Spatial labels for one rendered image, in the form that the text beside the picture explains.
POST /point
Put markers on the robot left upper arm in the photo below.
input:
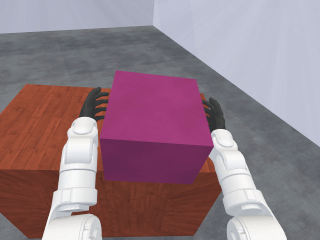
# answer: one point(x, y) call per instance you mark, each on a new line
point(74, 227)

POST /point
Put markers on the left robot forearm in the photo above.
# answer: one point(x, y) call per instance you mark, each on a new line
point(76, 186)

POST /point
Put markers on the pedestal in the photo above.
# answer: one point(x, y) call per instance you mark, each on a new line
point(33, 132)

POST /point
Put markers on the carton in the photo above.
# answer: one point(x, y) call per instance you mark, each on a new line
point(155, 130)

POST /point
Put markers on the robot right hand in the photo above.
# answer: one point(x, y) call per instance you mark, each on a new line
point(216, 117)

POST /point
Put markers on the robot right upper arm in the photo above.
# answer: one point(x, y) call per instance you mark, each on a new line
point(254, 227)

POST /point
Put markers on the robot left hand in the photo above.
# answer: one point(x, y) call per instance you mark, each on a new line
point(88, 109)

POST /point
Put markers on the right robot forearm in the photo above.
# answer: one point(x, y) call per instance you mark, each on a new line
point(241, 198)

